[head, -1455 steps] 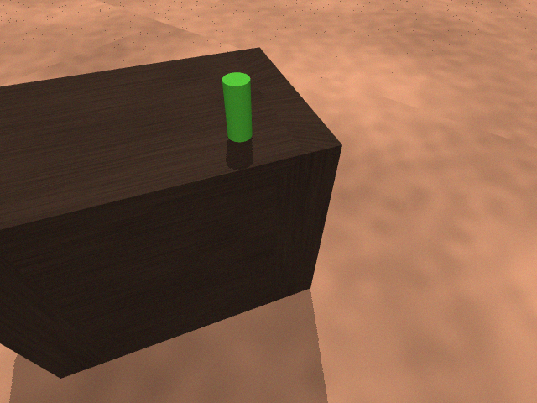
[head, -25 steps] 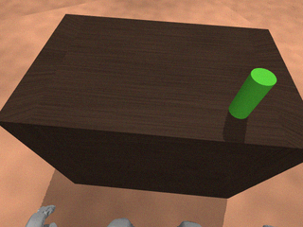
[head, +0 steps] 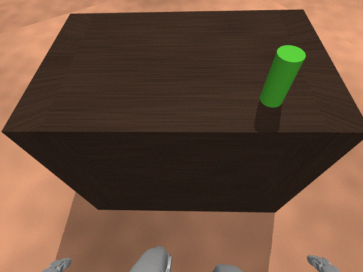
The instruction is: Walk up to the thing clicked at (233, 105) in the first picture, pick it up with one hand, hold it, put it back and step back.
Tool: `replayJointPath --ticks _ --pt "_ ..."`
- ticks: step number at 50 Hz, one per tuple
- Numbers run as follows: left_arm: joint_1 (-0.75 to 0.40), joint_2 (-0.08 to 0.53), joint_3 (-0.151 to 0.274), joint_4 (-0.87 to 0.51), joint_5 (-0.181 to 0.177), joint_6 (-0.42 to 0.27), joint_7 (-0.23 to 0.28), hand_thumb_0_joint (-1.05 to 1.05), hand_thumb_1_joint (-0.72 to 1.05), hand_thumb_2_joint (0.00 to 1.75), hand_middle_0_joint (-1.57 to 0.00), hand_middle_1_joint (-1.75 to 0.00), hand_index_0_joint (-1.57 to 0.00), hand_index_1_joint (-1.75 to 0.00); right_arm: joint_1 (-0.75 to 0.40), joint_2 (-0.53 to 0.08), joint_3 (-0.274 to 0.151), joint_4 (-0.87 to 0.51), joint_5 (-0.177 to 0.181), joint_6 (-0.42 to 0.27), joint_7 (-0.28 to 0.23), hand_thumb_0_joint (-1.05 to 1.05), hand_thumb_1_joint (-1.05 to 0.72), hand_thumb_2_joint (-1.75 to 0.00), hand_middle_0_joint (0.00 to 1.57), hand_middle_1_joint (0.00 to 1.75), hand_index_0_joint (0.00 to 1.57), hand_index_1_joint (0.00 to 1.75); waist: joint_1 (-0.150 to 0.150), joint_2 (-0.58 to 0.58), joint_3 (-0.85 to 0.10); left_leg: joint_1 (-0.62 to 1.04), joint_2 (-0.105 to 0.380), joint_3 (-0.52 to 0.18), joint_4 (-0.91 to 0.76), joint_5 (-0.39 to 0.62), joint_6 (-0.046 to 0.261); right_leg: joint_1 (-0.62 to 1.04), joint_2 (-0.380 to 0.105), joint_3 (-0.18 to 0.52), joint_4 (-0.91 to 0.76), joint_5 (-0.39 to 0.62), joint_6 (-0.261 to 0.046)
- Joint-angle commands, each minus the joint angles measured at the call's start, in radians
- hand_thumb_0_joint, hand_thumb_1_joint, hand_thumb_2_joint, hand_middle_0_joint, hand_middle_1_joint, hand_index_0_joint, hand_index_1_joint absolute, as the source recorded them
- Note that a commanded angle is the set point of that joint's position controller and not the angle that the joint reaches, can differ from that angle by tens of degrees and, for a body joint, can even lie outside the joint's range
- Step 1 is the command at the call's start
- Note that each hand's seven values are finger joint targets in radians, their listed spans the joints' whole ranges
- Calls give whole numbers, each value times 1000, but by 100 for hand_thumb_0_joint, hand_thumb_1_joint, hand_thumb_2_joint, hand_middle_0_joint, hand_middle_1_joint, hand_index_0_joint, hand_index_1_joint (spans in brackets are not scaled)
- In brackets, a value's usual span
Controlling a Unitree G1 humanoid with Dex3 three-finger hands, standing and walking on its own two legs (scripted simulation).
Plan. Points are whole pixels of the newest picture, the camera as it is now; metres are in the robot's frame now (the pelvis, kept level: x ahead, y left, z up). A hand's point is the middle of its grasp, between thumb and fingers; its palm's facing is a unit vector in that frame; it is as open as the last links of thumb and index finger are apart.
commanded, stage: step back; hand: right
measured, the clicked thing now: (279, 78) +0.55 -0.23 +0.07
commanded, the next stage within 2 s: none
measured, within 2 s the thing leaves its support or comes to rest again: neither
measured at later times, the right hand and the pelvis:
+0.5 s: hand out of the picture -0.01 -0.24 -0.12, palm faces -0.09 +0.90 -0.43, open 7.4 cm; pelvis -0.13 +0.02 +0.01, yaw +1 degrees
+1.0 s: hand out of the picture -0.22 -0.29 -0.16, palm faces -0.10 +0.92 -0.38, open 7.4 cm; pelvis -0.29 -0.02 +0.00, yaw +3 degrees
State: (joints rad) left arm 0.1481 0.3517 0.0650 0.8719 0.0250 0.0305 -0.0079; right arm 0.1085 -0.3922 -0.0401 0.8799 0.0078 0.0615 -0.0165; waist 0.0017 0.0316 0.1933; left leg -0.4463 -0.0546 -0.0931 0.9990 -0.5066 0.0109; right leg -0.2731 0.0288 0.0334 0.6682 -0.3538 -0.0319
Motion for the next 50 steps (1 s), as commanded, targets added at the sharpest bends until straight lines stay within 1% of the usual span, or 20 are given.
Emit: replayJointPath --ticks 1,7,10,13,14,15,16,18,20,27,31,33,34,35,36,37,39,40,45,50 --pt "-76 259 75 -133 1 -25 34 0 90 90 -20 -30 -20 -30 66 -190 -46 -64 6 -35 -25 0 -90 -90 20 30 20 30 -11 -155 -195 -47 -54 -79 230 -24 -10 72 -267 211 -207 638 -193" --pt "55 253 72 -150 8 -18 50 0 90 90 -20 -30 -20 -30 29 -179 -43 -99 -12 -45 -22 0 -90 -90 20 30 20 30 69 -205 -255 -79 8 -15 -86 -40 -33 304 -289 216 -128 748 -212" --pt "19 270 70 -171 -1 -8 42 0 90 90 -20 -30 -20 -30 83 -175 -51 -80 -19 -47 -13 0 -90 -90 20 30 20 30 36 -238 -273 71 24 59 -276 16 -14 201 -271 196 -110 662 -185" --pt "-38 264 60 -191 -13 7 30 0 90 90 -20 -30 -20 -30 160 -202 -72 -47 -34 -55 -4 0 -90 -90 20 30 20 30 -24 -155 -274 268 46 58 -540 301 19 3 -206 164 -25 379 -91" --pt "-3 217 48 -202 -15 10 28 0 90 90 -20 -30 -20 -30 135 -271 -90 -67 -54 -59 -3 0 -90 -90 20 30 20 30 -19 19 -272 333 230 -198 -604 403 89 -164 -88 135 115 148 -37" --pt "-59 224 58 -200 -21 8 40 0 90 90 -20 -30 -20 -30 86 -374 -105 -85 -39 -55 8 0 -90 -90 20 30 20 30 -45 235 -254 198 438 -423 -684 535 246 -181 83 35 346 -283 4" --pt "-88 249 75 -182 -2 11 49 0 90 90 -20 -30 -20 -30 78 -375 -108 -85 -44 -59 5 0 -90 -90 20 30 20 30 -66 174 -228 110 484 -506 -700 499 310 -162 81 162 523 -324 6" --pt "6 226 72 -144 -21 17 46 0 90 90 -20 -30 -20 -30 -44 -267 -72 -99 -44 -60 -5 0 -90 -90 20 30 20 30 30 50 -178 173 355 -243 -640 578 222 -246 87 206 623 -202 0" --pt "75 244 80 -111 -20 14 36 0 90 90 -20 -30 -20 -30 -46 -243 -70 -112 -40 -64 -12 0 -90 -90 20 30 20 30 44 106 -177 201 322 -169 -603 593 206 -241 77 174 642 -148 21" --pt "63 215 67 -125 -10 5 20 0 90 90 -20 -30 -20 -30 40 -242 -75 -119 -37 -57 -12 0 -90 -90 20 30 20 30 -35 149 -231 363 314 -123 -564 606 242 -172 34 72 315 -168 77" --pt "158 213 70 -77 -8 6 11 0 90 90 -20 -30 -20 -30 -2 -279 -89 -138 -40 -38 -7 0 -90 -90 20 30 20 30 -2 218 -281 280 317 -126 -566 438 197 -1 -14 -11 29 -121 38" --pt "259 205 75 -19 -2 1 8 0 90 90 -20 -30 -20 -30 -40 -278 -87 -145 -32 -25 -6 0 -90 -90 20 30 20 30 49 187 -287 159 277 -80 -498 389 142 151 -16 -57 -200 35 8" --pt "241 240 84 -27 12 -4 10 0 90 90 -20 -30 -20 -30 -26 -239 -72 -149 -23 -22 -4 0 -90 -90 20 30 20 30 43 82 -242 44 210 -47 -433 260 85 162 -59 43 -255 28 -14" --pt "209 332 110 -55 28 -9 9 0 90 90 -20 -30 -20 -30 -16 -169 -55 -168 -12 -25 -5 0 -90 -90 20 30 20 30 37 -183 -185 -164 33 11 -239 46 9 154 -264 372 -333 -28 -88" --pt "116 438 123 -104 24 -4 12 0 90 90 -20 -30 -20 -30 -80 -183 -67 -173 -16 -23 -25 0 -90 -90 20 30 20 30 94 -343 -126 -102 -32 -21 20 -119 -20 -144 -460 555 -438 -52 -252" --pt "47 398 113 -133 21 -11 15 0 90 90 -20 -30 -20 -30 -61 -219 -78 -154 -17 -22 -27 0 -90 -90 20 30 20 30 54 -256 -78 -61 -7 -105 147 -89 -24 -222 -456 514 -431 -2 -263" --pt "-78 287 81 -148 17 -19 26 0 90 90 -20 -30 -20 -30 47 -202 -68 -100 -6 -30 -24 0 -90 -90 20 30 20 30 -39 -139 -109 -60 -62 -102 182 26 -5 -112 -269 201 -278 328 -143" --pt "-80 271 84 -151 17 -18 27 0 90 90 -20 -30 -20 -30 72 -191 -63 -90 -8 -33 -24 0 -90 -90 20 30 20 30 -41 -171 -125 -42 -67 -75 191 51 -14 -89 -235 144 -254 349 -117" --pt "59 251 81 -154 18 -13 46 0 90 90 -20 -30 -20 -30 50 -173 -50 -102 -24 -42 -26 0 -90 -90 20 30 20 30 62 -193 -194 -121 -28 -19 45 -25 -40 212 -291 169 -170 585 -180" --pt "30 274 78 -175 6 -3 53 0 90 90 -20 -30 -20 -30 110 -177 -58 -86 -30 -44 -17 0 -90 -90 20 30 20 30 47 -238 -261 26 25 51 -231 -23 -16 227 -324 201 -133 621 -181"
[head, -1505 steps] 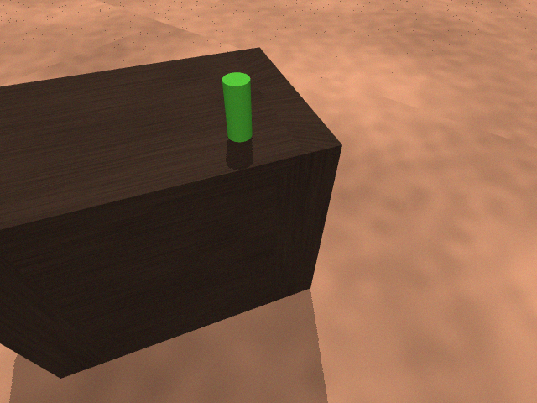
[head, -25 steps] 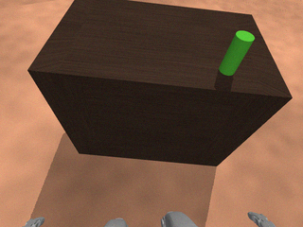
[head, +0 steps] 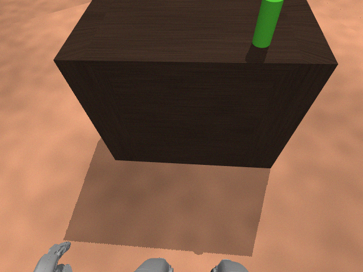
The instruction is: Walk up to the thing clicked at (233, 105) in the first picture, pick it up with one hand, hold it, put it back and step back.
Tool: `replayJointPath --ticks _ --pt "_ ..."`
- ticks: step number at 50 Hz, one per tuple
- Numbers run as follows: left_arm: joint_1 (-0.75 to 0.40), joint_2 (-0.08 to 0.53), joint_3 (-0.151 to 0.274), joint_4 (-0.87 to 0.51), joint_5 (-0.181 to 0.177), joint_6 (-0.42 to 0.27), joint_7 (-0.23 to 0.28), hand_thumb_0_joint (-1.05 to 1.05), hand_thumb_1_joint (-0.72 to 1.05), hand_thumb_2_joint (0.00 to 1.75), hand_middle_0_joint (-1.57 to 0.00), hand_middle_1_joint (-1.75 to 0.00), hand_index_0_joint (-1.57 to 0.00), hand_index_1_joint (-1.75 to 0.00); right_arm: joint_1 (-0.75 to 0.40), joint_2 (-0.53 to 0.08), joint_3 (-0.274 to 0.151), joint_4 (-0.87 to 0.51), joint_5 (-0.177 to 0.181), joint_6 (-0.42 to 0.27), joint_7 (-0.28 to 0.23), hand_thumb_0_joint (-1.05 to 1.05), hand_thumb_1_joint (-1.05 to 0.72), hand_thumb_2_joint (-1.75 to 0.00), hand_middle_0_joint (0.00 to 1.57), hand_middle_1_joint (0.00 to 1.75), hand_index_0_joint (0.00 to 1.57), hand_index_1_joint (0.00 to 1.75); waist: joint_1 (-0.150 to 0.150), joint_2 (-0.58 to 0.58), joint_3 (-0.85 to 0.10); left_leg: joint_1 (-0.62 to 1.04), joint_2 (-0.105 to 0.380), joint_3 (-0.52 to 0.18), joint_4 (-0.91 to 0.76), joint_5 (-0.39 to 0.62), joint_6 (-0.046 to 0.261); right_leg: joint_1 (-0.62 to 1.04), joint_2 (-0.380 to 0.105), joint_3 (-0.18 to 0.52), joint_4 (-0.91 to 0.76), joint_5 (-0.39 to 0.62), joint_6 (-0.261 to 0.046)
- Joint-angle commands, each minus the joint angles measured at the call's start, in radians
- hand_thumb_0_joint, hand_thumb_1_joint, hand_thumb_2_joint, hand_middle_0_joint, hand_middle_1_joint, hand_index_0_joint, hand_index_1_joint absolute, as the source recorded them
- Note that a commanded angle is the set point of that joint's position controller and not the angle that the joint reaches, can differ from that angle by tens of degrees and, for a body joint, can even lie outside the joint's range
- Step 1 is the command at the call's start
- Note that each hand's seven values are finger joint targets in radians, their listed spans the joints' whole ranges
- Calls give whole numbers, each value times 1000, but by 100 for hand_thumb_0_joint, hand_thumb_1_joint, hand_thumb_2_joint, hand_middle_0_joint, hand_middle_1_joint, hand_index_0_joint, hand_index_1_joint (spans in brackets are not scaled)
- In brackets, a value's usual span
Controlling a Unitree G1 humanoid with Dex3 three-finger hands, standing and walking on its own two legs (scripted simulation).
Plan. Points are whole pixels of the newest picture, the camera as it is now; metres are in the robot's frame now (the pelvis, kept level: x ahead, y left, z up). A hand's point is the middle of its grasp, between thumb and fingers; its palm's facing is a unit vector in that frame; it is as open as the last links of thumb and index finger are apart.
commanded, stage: step back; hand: right
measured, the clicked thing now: (266, 21) +0.83 -0.25 +0.07
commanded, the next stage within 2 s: stand in 1.64 s
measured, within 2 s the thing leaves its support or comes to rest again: neither
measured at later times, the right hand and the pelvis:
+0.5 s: hand out of the picture -0.05 -0.29 -0.15, palm faces +0.01 +0.92 -0.40, open 7.4 cm; pelvis -0.19 -0.01 -0.01, yaw -4 degrees
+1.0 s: hand out of the picture -0.19 -0.28 -0.15, palm faces -0.03 +0.94 -0.34, open 7.4 cm; pelvis -0.24 -0.02 +0.00, yaw +0 degrees
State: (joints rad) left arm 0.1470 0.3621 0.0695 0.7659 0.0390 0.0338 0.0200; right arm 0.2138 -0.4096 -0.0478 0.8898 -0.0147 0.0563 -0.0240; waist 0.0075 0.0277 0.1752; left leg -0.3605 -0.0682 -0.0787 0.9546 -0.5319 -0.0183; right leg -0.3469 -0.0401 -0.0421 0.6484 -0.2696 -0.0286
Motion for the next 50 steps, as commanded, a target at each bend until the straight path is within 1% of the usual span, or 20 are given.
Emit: replayJointPath --ticks 1,4,6,7,10,17,21,22,23,24,25,28,34,38,39,40,41,42,49,50 --pt "14 268 71 -68 -13 -3 21 0 90 90 -20 -30 -20 -30 38 -157 -51 -77 -4 -41 -7 0 -90 -90 20 30 20 30 31 -218 -264 -7 30 69 -256 51 17 287 -236 250 -89 508 -168" --pt "-37 235 48 -83 -23 11 10 0 90 90 -20 -30 -20 -30 99 -183 -66 -47 -16 -45 -6 0 -90 -90 20 30 20 30 -18 -117 -263 173 99 13 -541 332 69 93 -173 200 14 259 -75" --pt "-107 232 62 -89 -31 14 19 0 90 90 -20 -30 -20 -30 2 -367 -97 -87 -17 -40 5 0 -90 -90 20 30 20 30 -55 212 -207 33 479 -456 -637 584 322 -78 105 98 422 -398 16" --pt "-104 245 70 -71 -15 19 25 0 90 90 -20 -30 -20 -30 -36 -345 -99 -94 -26 -47 2 0 -90 -90 20 30 20 30 -43 142 -179 -2 491 -449 -623 606 343 -79 114 217 560 -401 13" --pt "-7 223 63 -12 -35 23 17 0 90 90 -20 -30 -20 -30 -131 -231 -59 -106 -28 -49 -10 0 -90 -90 20 30 20 30 32 53 -134 47 347 -180 -556 673 243 -140 134 234 663 -260 11" --pt "11 200 49 9 -21 0 -5 0 90 90 -20 -30 -20 -30 -60 -231 -66 -110 -27 -30 -1 0 -90 -90 20 30 20 30 -35 166 -220 276 323 -129 -500 616 265 -72 81 95 228 -259 65" --pt "185 190 48 112 -19 -18 -11 0 90 90 -20 -30 -20 -30 -144 -265 -72 -120 -12 -8 8 0 -90 -90 20 30 20 30 40 202 -306 169 306 -85 -457 383 197 178 57 1 -191 -77 6" --pt "188 220 56 131 -7 -27 -8 0 90 90 -20 -30 -20 -30 -134 -226 -59 -115 -9 -3 10 0 -90 -90 20 30 20 30 35 116 -277 67 253 -47 -381 304 150 241 47 56 -269 -60 -9" --pt "170 287 78 121 11 -34 -5 0 90 90 -20 -30 -20 -30 -128 -154 -39 -128 -6 -10 14 0 -90 -90 20 30 20 30 34 -80 -212 -154 134 11 -218 157 81 269 -108 340 -316 -168 -56" --pt "90 412 103 79 15 -29 -4 0 90 90 -20 -30 -20 -30 -190 -142 -44 -149 -1 -9 -2 0 -90 -90 20 30 20 30 82 -285 -155 -178 9 -23 -30 -58 24 9 -356 601 -398 -219 -223" --pt "28 417 101 48 13 -34 0 0 90 90 -20 -30 -20 -30 -189 -190 -64 -138 -1 -6 -8 0 -90 -90 20 30 20 30 68 -233 -75 -130 47 -140 129 -66 8 -147 -417 657 -428 -243 -282" --pt "-54 279 66 42 8 -51 6 0 90 90 -20 -30 -20 -30 -97 -173 -50 -71 7 -23 -1 0 -90 -90 20 30 20 30 -14 -108 -93 -125 -5 -86 167 83 14 -20 -206 282 -258 54 -160" --pt "78 301 78 73 12 -62 -6 0 90 90 -20 -30 -20 -30 -121 -162 -47 -54 -22 -48 22 0 -90 -90 20 30 20 30 79 -203 -114 -116 58 12 -186 19 -8 167 -211 328 -297 -341 -157" --pt "15 285 54 69 2 -44 -17 0 90 90 -20 -30 -20 -30 -5 -157 -61 27 -19 -72 29 0 -90 -90 20 30 20 30 3 -188 -138 218 32 102 -530 162 35 -7 -172 234 -250 -331 -110" --pt "28 240 39 69 2 -42 -18 0 90 90 -20 -30 -20 -30 36 -174 -71 45 -27 -79 25 0 -90 -90 20 30 20 30 -17 -110 -155 317 59 34 -579 148 50 -79 -143 188 -155 -305 -84" --pt "4 183 23 68 -13 -46 -24 0 90 90 -20 -30 -20 -30 30 -234 -81 42 -31 -87 23 0 -90 -90 20 30 20 30 -24 76 -159 319 237 -307 -654 -102 124 -213 -36 100 -38 -313 -11" --pt "-45 236 44 85 -20 -45 -20 0 90 90 -20 -30 -20 -30 15 -295 -88 35 -24 -86 27 0 -90 -90 20 30 20 30 -39 115 -120 109 370 -459 -752 -375 229 -120 21 22 145 -301 3" --pt "-31 250 49 90 -17 -48 -24 0 90 90 -20 -30 -20 -30 -34 -279 -82 17 -26 -93 28 0 -90 -90 20 30 20 30 -14 78 -59 34 380 -450 -770 -338 248 -97 5 79 227 -275 3" --pt "99 193 52 180 -7 -82 -22 0 90 90 -20 -30 -20 -30 -93 -186 -52 14 -15 -74 35 0 -90 -90 20 30 20 30 47 108 -133 -50 222 -102 -516 68 126 285 65 -8 -223 -53 -3" --pt "131 229 62 189 2 -91 -14 0 90 90 -20 -30 -20 -30 -76 -132 -35 6 -10 -71 33 0 -90 -90 20 30 20 30 63 -1 -147 -141 159 -43 -373 92 86 379 -2 129 -286 -99 -18"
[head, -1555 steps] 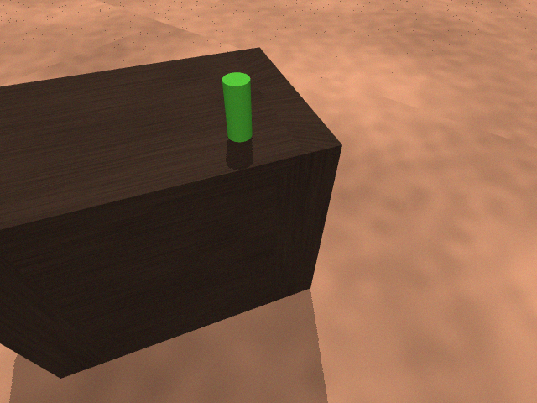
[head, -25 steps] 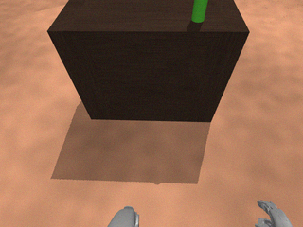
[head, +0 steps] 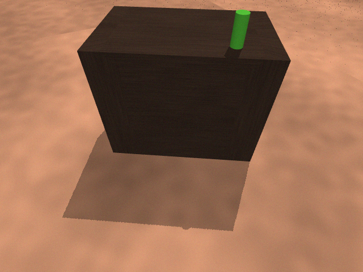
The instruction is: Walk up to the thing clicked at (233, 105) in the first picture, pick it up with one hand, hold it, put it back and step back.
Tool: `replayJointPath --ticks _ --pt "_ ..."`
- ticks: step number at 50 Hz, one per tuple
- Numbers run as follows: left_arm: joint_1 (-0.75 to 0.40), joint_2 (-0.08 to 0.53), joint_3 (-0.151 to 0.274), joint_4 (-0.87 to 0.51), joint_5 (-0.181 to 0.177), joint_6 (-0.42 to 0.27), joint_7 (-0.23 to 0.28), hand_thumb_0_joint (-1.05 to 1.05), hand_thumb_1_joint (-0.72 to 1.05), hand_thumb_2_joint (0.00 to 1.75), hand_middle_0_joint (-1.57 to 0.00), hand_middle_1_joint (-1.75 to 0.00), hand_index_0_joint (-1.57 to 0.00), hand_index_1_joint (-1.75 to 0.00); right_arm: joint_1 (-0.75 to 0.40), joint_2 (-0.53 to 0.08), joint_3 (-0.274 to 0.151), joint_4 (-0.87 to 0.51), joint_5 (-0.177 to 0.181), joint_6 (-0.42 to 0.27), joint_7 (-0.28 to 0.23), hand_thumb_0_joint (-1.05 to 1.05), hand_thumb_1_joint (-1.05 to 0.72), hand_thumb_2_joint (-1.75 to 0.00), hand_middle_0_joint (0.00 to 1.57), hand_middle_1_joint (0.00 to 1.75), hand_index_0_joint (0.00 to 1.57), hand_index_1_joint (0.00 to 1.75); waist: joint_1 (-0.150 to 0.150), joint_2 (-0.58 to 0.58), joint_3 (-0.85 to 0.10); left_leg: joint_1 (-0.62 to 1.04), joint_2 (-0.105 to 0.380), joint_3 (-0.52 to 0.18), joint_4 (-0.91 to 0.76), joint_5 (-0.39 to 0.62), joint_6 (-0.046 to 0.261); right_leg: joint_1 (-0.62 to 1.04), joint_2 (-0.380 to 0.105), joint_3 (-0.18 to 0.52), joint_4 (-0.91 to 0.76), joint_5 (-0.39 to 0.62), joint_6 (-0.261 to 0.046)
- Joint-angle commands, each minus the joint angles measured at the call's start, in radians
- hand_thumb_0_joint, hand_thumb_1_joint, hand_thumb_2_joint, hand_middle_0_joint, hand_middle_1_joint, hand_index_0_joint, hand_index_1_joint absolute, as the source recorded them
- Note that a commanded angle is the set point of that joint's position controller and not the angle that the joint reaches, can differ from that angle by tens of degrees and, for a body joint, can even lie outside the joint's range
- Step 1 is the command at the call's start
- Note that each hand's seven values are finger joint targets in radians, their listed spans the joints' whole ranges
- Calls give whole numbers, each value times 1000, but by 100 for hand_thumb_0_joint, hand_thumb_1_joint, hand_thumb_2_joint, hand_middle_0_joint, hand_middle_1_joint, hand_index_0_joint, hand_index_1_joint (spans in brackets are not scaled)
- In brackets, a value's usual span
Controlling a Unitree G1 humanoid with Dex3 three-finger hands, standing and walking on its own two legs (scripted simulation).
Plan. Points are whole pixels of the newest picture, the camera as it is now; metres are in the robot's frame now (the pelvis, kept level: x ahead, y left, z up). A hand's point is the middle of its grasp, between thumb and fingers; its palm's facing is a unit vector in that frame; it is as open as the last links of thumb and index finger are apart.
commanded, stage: step back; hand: right
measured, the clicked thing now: (239, 30) +1.07 -0.24 +0.06
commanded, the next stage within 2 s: stand in 0.64 s
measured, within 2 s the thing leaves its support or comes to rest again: neither
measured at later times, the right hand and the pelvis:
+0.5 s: hand out of the picture +0.15 -0.20 -0.14, palm faces -0.07 +0.94 -0.33, open 7.4 cm; pelvis +0.04 +0.03 +0.01, yaw +1 degrees
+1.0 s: hand out of the picture +0.14 -0.23 -0.13, palm faces -0.01 +0.94 -0.33, open 7.4 cm; pelvis +0.04 +0.03 +0.02, yaw +0 degrees
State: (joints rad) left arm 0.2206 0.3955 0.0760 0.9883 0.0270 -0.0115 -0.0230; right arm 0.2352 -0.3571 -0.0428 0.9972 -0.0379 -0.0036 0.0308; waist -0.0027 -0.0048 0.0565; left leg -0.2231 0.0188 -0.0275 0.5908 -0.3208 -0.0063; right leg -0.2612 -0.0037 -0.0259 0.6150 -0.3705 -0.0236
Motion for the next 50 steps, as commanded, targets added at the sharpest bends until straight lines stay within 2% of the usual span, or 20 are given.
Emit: replayJointPath --ticks 1,2,3,5,7,9,12,13,14,15,16,17,19,21,28,32,34,40,46,50 --pt "89 293 76 -31 21 -51 36 0 90 90 -20 -30 -20 -30 -122 -142 -30 -126 14 -12 -27 0 -90 -90 20 30 20 30 100 -179 -15 -455 -86 -23 225 -214 32 297 -267 500 -391 -228 -106" --pt "42 328 82 -56 21 -52 35 0 90 90 -20 -30 -20 -30 -125 -204 -48 -115 5 -9 -41 0 -90 -90 20 30 20 30 88 -109 44 -392 -31 -102 319 -270 23 130 -415 609 -421 -290 -202" --pt "0 305 79 -76 12 -56 34 0 90 90 -20 -30 -20 -30 -82 -232 -53 -100 12 -16 -40 0 -90 -90 20 30 20 30 58 -42 52 -377 -6 -130 358 -233 26 126 -414 569 -395 -191 -243" --pt "-30 247 60 -79 1 -65 39 0 90 90 -20 -30 -20 -30 -51 -209 -51 -77 15 -23 -35 0 -90 -90 20 30 20 30 33 -22 39 -323 20 -126 307 -152 21 123 -312 378 -337 25 -183" --pt "-63 238 48 -81 4 -67 35 0 90 90 -20 -30 -20 -30 -31 -191 -45 -61 10 -25 -27 0 -90 -90 20 30 20 30 25 -82 -4 -190 24 -68 214 -125 9 46 -275 251 -290 205 -162" --pt "-96 232 39 -83 2 -60 33 0 90 90 -20 -30 -20 -30 -24 -174 -43 -52 12 -23 -25 0 -90 -90 20 30 20 30 14 -126 -32 -98 14 8 95 -80 4 24 -245 174 -235 346 -145" --pt "-105 215 21 -83 -12 -38 34 0 90 90 -20 -30 -20 -30 -28 -163 -45 -32 10 -25 -33 0 -90 -90 20 30 20 30 -8 -114 -53 42 -17 56 -125 145 19 -17 -193 116 -106 437 -88" --pt "-87 187 7 -82 -16 -32 33 0 90 90 -20 -30 -20 -30 -42 -184 -49 -33 6 -28 -38 0 -90 -90 20 30 20 30 -4 -65 -62 91 28 -11 -130 239 37 -60 -162 101 -75 394 -54" --pt "-73 156 -3 -82 -22 -26 31 0 90 90 -20 -30 -20 -30 -57 -217 -51 -38 2 -32 -42 0 -90 -90 20 30 20 30 10 38 -90 71 138 -147 -171 247 70 -60 -107 84 -55 256 -16" --pt "-64 163 0 -61 -34 -15 32 0 90 90 -20 -30 -20 -30 -133 -261 -51 -55 13 -32 -39 0 -90 -90 20 30 20 30 39 99 -95 -68 221 -249 -213 115 140 28 -31 32 -20 -7 4" --pt "-69 168 4 -41 -29 -11 33 0 90 90 -20 -30 -20 -30 -152 -277 -52 -50 15 -28 -36 0 -90 -90 20 30 20 30 34 94 -91 -119 242 -258 -236 35 165 98 -21 20 -25 -73 0" --pt "-61 159 -1 -25 -23 -11 32 0 90 90 -20 -30 -20 -30 -174 -265 -44 -44 12 -24 -34 0 -90 -90 20 30 20 30 43 99 -72 -131 227 -236 -249 -25 149 107 -25 27 -62 -56 -5" --pt "-62 170 0 0 -18 -19 31 0 90 90 -20 -30 -20 -30 -206 -235 -30 -34 16 -20 -34 0 -90 -90 20 30 20 30 43 117 -39 -146 168 -178 -239 -32 81 120 -52 53 -143 39 -16" --pt "-71 185 1 16 -18 -25 29 0 90 90 -20 -30 -20 -30 -218 -221 -24 -20 16 -21 -33 0 -90 -90 20 30 20 30 33 125 -43 -110 141 -147 -244 -33 58 118 -70 75 -177 84 -20" --pt "-109 184 -5 46 -20 -33 35 0 90 90 -20 -30 -20 -30 -229 -195 -22 22 27 -31 -36 0 -90 -90 20 30 20 30 18 49 -159 90 131 -62 -170 420 48 157 -110 77 -214 358 -7" --pt "-125 155 -26 67 -23 -31 34 0 90 90 -20 -30 -20 -30 -223 -190 -15 35 29 -35 -35 0 -90 -90 20 30 20 30 4 34 -160 149 129 -67 -195 518 49 160 -119 82 -239 428 14" --pt "-129 159 -26 71 -24 -32 35 0 90 90 -20 -30 -20 -30 -232 -200 -18 45 28 -37 -34 0 -90 -90 20 30 20 30 10 25 -158 173 133 -61 -203 534 48 160 -119 78 -258 423 23" --pt "-156 170 -30 87 -18 -29 30 0 90 90 -20 -30 -20 -30 -253 -188 -13 52 31 -30 -30 0 -90 -90 20 30 20 30 7 3 -89 138 117 -60 -275 315 31 145 -125 87 -329 276 22" --pt "-176 172 -31 90 -16 -30 28 0 90 90 -20 -30 -20 -30 -245 -191 -9 66 28 -34 -27 0 -90 -90 20 30 20 30 4 20 -81 103 115 -57 -307 288 17 167 -130 91 -347 252 18" --pt "-170 174 -32 96 -15 -28 26 0 90 90 -20 -30 -20 -30 -236 -196 -8 73 29 -30 -27 0 -90 -90 20 30 20 30 3 10 -60 84 110 -64 -330 182 15 153 -129 90 -360 185 17"
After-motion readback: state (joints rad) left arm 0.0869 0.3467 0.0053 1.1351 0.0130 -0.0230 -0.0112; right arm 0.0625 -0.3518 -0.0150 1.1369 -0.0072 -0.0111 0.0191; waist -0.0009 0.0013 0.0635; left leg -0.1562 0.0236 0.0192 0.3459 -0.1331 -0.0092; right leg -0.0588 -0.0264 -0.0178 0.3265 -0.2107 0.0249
